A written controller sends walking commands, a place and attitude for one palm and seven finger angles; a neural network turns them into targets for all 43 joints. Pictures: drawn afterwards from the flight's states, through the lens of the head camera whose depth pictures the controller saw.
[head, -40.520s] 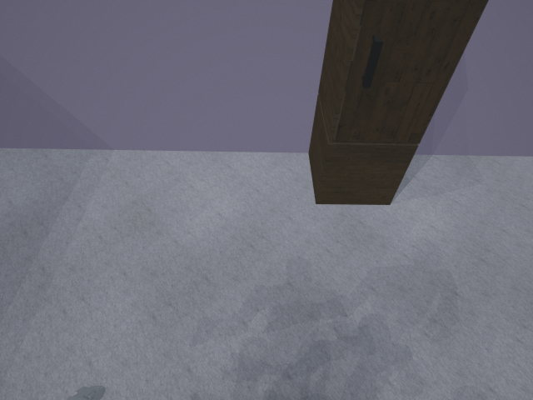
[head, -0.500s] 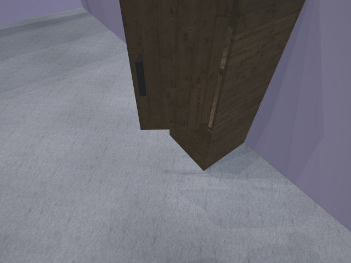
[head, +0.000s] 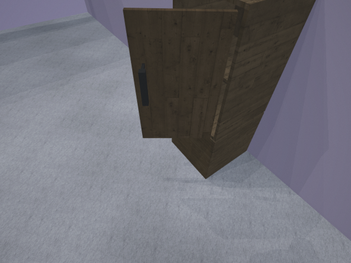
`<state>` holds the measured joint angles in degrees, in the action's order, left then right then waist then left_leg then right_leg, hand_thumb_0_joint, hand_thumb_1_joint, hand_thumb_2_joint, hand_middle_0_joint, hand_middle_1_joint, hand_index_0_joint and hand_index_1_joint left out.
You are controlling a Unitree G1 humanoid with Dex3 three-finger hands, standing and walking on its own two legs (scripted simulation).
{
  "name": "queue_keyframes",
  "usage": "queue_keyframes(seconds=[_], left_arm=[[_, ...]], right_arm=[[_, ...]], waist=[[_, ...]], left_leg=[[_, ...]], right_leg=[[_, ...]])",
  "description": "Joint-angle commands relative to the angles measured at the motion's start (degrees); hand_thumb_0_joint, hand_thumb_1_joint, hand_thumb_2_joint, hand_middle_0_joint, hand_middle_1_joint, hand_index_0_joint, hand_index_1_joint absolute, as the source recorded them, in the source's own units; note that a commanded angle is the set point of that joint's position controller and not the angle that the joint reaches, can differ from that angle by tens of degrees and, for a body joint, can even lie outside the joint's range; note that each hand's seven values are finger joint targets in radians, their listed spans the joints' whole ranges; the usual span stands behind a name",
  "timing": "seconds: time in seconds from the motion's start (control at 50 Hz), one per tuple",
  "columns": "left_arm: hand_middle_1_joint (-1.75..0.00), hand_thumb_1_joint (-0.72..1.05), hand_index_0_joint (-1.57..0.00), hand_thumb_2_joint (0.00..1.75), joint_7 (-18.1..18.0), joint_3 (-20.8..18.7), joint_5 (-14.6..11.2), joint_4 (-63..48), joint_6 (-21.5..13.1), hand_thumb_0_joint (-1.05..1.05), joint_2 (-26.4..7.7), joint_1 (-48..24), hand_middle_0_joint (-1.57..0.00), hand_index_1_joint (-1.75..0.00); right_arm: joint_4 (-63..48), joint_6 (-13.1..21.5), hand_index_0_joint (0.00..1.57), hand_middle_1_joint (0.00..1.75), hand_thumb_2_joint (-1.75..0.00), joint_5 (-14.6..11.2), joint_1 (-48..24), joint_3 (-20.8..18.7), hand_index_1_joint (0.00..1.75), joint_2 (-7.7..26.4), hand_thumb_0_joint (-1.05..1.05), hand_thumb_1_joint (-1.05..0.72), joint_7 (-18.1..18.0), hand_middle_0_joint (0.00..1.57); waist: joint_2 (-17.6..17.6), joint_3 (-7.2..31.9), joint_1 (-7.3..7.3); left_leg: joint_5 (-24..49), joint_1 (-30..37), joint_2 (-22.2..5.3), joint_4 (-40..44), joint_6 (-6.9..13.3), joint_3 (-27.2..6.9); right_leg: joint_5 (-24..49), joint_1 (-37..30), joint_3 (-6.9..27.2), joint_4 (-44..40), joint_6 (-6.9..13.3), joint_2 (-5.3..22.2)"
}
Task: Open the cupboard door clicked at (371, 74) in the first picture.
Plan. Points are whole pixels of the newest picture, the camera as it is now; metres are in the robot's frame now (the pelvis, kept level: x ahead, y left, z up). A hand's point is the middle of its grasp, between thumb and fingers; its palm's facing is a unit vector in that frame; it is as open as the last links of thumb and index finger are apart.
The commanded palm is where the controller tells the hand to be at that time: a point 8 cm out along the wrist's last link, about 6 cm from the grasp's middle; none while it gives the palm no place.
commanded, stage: shuffle to correct the standing spot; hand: left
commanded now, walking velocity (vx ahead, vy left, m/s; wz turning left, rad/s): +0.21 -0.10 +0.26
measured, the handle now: (144, 85) +0.70 +0.17 -0.01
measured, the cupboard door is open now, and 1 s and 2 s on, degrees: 55 55 55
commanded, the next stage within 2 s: come to a stop and stand still in 0.66 s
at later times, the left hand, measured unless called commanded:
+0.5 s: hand out of the picture +0.05 +0.17 -0.19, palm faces +0.07 -0.99 -0.11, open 7.4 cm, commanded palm none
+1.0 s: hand (140, 223) +0.26 +0.12 -0.18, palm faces +0.11 -0.97 -0.19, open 7.2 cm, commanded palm none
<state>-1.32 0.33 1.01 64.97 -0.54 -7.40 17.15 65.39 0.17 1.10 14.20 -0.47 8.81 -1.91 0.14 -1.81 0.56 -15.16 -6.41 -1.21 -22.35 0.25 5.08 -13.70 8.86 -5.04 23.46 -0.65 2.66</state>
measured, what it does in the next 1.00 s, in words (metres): walks ahead: right foot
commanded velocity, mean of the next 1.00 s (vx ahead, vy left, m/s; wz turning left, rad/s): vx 0.06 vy -0.05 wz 0.04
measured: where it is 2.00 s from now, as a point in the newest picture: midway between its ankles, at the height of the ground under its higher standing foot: outside the picture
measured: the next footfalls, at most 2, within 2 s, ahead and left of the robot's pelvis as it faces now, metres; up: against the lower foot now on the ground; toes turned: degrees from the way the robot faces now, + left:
right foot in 0.76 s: +0.29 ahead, -0.16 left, +0.00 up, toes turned -4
left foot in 1.04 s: +0.27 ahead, +0.04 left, +0.00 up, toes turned +9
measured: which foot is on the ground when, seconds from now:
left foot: down 0.00-0.76, up 0.78-1.00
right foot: down 0.00-0.36, up 0.38-0.74, down 0.76-1.00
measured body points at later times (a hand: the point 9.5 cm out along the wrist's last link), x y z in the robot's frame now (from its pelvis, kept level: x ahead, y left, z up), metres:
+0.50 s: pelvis +0.08 +0.01 -0.01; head +0.11 +0.03 +0.44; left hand +0.04 +0.22 -0.18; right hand +0.06 -0.21 -0.16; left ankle +0.02 +0.09 -0.74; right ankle +0.05 -0.12 -0.66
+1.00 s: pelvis +0.20 -0.06 -0.01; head +0.24 -0.05 +0.43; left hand +0.26 +0.17 -0.17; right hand +0.25 -0.30 -0.17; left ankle +0.21 +0.04 -0.73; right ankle +0.25 -0.16 -0.74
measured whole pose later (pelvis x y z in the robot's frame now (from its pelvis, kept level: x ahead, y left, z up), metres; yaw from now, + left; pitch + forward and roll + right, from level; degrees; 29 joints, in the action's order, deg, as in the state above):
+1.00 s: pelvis +0.20 -0.06 -0.01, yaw +5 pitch +0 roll -2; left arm -1.7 -2.4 1.7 57.5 0.0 -8.9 9.5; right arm 59.6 -1.3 1.0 12.6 -3.0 10.2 -1.8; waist -1.0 -4.5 -0.3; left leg -23.7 -21.0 -3.2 -43.1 -1.7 4.3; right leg -12.3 17.4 -9.8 30.2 2.4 1.2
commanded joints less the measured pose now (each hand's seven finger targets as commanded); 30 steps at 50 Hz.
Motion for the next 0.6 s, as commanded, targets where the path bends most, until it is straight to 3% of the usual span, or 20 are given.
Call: queue_keyframes(seconds=[0.0,0.06,0.12,0.14,0.16,0.18,0.2,0.22,0.24,0.26,0.28,0.3,0.32,0.34,0.36,0.38,0.4,0.44,0.5,0.58], left_arm=[[-0.3,0.9,-0.2,0.9,-0.1,-1.9,0.3,-1.7,0.1,0.0,-5.6,4.1,-0.2,-0.3],[-0.3,0.9,-0.2,0.9,0.4,-2.5,0.5,-2.5,0.2,0.0,-5.6,4.8,-0.2,-0.3],[-0.3,0.9,-0.2,0.9,0.6,-3.1,0.6,-2.9,-0.2,0.0,-5.5,6.8,-0.2,-0.3],[-0.3,0.9,-0.2,0.9,0.6,-3.4,0.5,-2.7,-0.4,0.0,-5.9,8.1,-0.2,-0.3],[-0.3,0.9,-0.2,0.9,0.4,-3.8,0.5,-2.1,-0.5,0.0,-6.8,9.9,-0.2,-0.3],[-0.3,0.9,-0.2,0.9,0.1,-4.4,0.5,-1.6,-0.7,0.0,-8.1,11.8,-0.2,-0.3],[-0.3,0.9,-0.2,0.9,0.0,-4.7,0.4,-1.3,-1.0,0.0,-8.5,13.5,-0.2,-0.3],[-0.3,0.9,-0.2,0.9,-0.2,-4.6,0.7,-1.1,-1.4,0.0,-8.0,13.9,-0.2,-0.3],[-0.3,0.9,-0.2,0.9,-0.3,-4.6,1.0,-1.1,-1.6,0.0,-7.7,13.2,-0.2,-0.3],[-0.3,0.9,-0.2,0.9,-0.4,-4.4,1.1,-1.5,-1.5,0.0,-7.5,11.1,-0.2,-0.3],[-0.3,0.9,-0.2,0.9,-0.3,-4.3,0.9,-2.1,-1.4,0.0,-7.5,8.2,-0.2,-0.3],[-0.3,0.9,-0.2,0.9,-0.1,-4.0,0.2,-3.0,-1.1,0.0,-6.1,5.4,-0.2,-0.3],[-0.3,0.9,-0.2,0.9,0.6,-3.3,-0.3,-4.6,-1.1,0.0,-2.5,5.0,-0.2,-0.3],[-0.3,0.9,-0.2,0.9,0.7,-2.9,0.4,-7.2,-1.2,0.0,-3.0,1.0,-0.2,-0.3],[-0.3,0.9,-0.2,0.9,0.6,-3.4,0.9,-8.0,-0.8,0.0,-4.5,-3.0,-0.2,-0.3],[-0.3,0.9,-0.2,0.9,0.8,-3.5,1.0,-7.9,-0.8,0.0,-4.0,-3.4,-0.2,-0.3],[-0.3,0.9,-0.2,0.9,1.2,-3.6,0.9,-7.2,-0.8,0.0,-3.5,-2.6,-0.2,-0.3],[-0.3,0.9,-0.2,0.9,1.8,-3.5,0.8,-6.5,-0.1,0.0,-2.1,-0.5,-0.2,-0.3],[-0.3,0.9,-0.2,0.9,2.4,-3.6,0.5,-7.1,0.7,0.0,-1.3,-1.0,-0.2,-0.3],[-0.3,0.9,-0.2,0.9,2.7,-3.6,0.5,-8.6,0.7,0.0,-1.8,-6.1,-0.2,-0.3]], right_arm=[[-1.0,0.4,0.2,0.3,-0.9,0.2,5.7,-1.1,0.3,4.6,0.0,-0.9,-0.1,0.2],[-1.9,0.2,0.2,0.3,-0.9,0.3,6.6,-1.7,0.3,4.9,0.0,-0.9,0.0,0.2],[-2.9,0.6,0.2,0.3,-0.9,0.3,7.4,-2.0,0.3,4.2,0.0,-0.9,0.0,0.2],[-3.2,0.8,0.2,0.3,-0.9,0.3,7.3,-1.8,0.3,3.5,0.0,-0.9,0.0,0.2],[-3.8,0.9,0.2,0.3,-0.9,0.2,6.5,-1.6,0.3,2.3,0.0,-0.9,0.0,0.2],[-4.5,1.0,0.2,0.3,-0.9,0.2,5.6,-1.4,0.3,1.2,0.0,-0.9,0.1,0.2],[-5.6,1.1,0.2,0.3,-0.9,0.3,3.4,-1.5,0.3,1.1,0.0,-0.9,0.3,0.2],[-6.4,1.2,0.2,0.3,-0.9,0.2,1.4,-1.6,0.3,1.1,0.0,-0.9,0.5,0.2],[-6.7,1.4,0.2,0.3,-0.9,0.0,1.0,-1.6,0.3,0.8,0.0,-0.9,0.7,0.2],[-6.2,1.5,0.2,0.3,-0.9,-0.1,3.0,-1.6,0.3,0.3,0.0,-0.9,0.9,0.2],[-4.7,1.7,0.2,0.3,-0.9,-0.1,7.4,-1.4,0.3,-0.6,0.0,-0.9,1.0,0.2],[-2.3,2.1,0.2,0.3,-0.9,0.2,14.0,-1.6,0.3,0.3,0.0,-0.9,0.9,0.2],[0.2,2.6,0.2,0.3,-0.9,1.1,21.0,-3.0,0.3,5.9,0.0,-0.9,0.1,0.2],[1.3,2.3,0.2,0.3,-0.9,1.3,24.9,-3.7,0.3,9.1,0.0,-0.9,-0.6,0.2],[1.6,2.3,0.2,0.3,-0.9,1.2,24.3,-3.3,0.3,8.9,0.0,-0.9,-1.2,0.2],[0.8,2.6,0.2,0.3,-0.9,1.1,21.9,-2.8,0.3,7.2,0.0,-0.9,-1.4,0.2],[-0.3,3.0,0.2,0.3,-0.9,1.0,18.9,-2.4,0.3,6.4,0.0,-0.9,-1.5,0.2],[-1.5,3.6,0.2,0.3,-0.9,0.7,15.4,-2.2,0.3,6.1,0.0,-0.9,-1.7,0.2],[-2.0,3.7,0.2,0.3,-0.9,0.6,13.5,-2.4,0.3,6.1,0.0,-0.9,-1.6,0.2],[-1.9,3.0,0.2,0.3,-0.9,1.0,14.0,-3.1,0.3,6.5,0.0,-0.9,-1.3,0.2]], waist=[[-0.9,-4.5,-0.49],[-2.0,-7.2,-0.35],[0.0,-7.4,0.26],[1.7,-6.7,0.83],[5.8,-6.1,1.65],[11.1,-5.2,2.02],[12.6,-5.2,2.82],[10.6,-5.9,2.92],[8.0,-5.8,2.13],[5.6,-5.1,0.36],[4.8,-3.4,-2.12],[0.3,-2.1,-5.09],[-15.6,-0.6,-6.65],[-18.2,-2.6,-8.0],[-13.1,-6.1,-7.76],[-7.8,-7.9,-6.37],[-5.2,-7.4,-4.79],[-6.0,-5.6,-2.75],[-7.8,-4.6,-1.68],[-9.3,-5.3,-3.18]], left_leg=[[-4.7,-5.8,-5.5,4.4,1.8,-4.9],[-12.9,-10.1,-6.4,5.0,3.1,-7.6],[-9.9,-13.4,-5.7,0.6,3.5,-7.1],[-7.3,-15.5,-4.4,-3.2,3.1,-5.3],[-5.7,-18.8,-2.2,-8.9,2.2,-2.0],[-7.0,-22.1,-1.0,-15.7,1.4,1.2],[-11.8,-24.8,-1.6,-21.8,1.1,1.3],[-14.5,-26.5,-2.6,-25.2,1.0,0.7],[-15.9,-26.0,-3.4,-24.5,1.1,0.3],[-15.1,-21.8,-3.8,-20.2,1.3,0.4],[-10.2,-13.6,-3.3,-12.0,1.3,1.3],[-2.7,-2.3,-2.9,-3.3,1.8,0.3],[4.5,7.4,-14.6,3.6,6.1,-17.2],[14.0,10.2,-23.5,7.9,10.8,-28.3],[20.4,7.3,-25.6,7.1,13.1,-28.0],[26.3,5.4,-25.1,6.2,13.1,-24.8],[29.2,4.0,-23.5,5.9,12.0,-20.1],[30.6,2.6,-19.9,6.3,9.7,-12.1],[29.1,1.3,-16.5,7.2,7.8,-5.3],[30.1,1.6,-14.9,6.3,6.4,-2.0]], right_leg=[[-5.8,2.8,2.7,-1.2,1.7,3.5],[-11.1,4.6,1.8,0.8,1.9,3.0],[-11.0,2.7,2.9,1.2,2.9,3.9],[-10.7,0.1,4.2,0.1,3.7,5.2],[-10.0,-3.5,7.4,-2.1,5.3,7.7],[-9.1,-6.1,12.4,-5.2,7.5,12.0],[-6.6,-6.8,16.2,-8.1,10.1,15.6],[-1.8,-7.0,17.0,-8.3,12.3,17.3],[2.6,-6.4,15.7,-6.8,13.0,17.7],[4.7,-4.2,12.3,-3.9,12.3,17.0],[4.0,0.2,7.8,0.0,10.1,14.2],[2.4,7.7,1.9,8.3,6.7,9.0],[-4.9,19.7,-4.6,24.1,2.0,1.5],[-19.5,28.8,-2.6,35.3,1.4,-1.0],[-18.5,32.2,1.6,43.0,2.1,1.3],[-14.4,33.3,3.7,45.9,1.9,3.0],[-11.4,32.1,4.6,45.8,1.3,4.1],[-6.2,29.5,3.9,43.1,0.2,4.3],[-1.1,26.9,1.7,34.7,-0.3,4.0],[1.7,22.9,-1.5,21.2,0.2,2.5]])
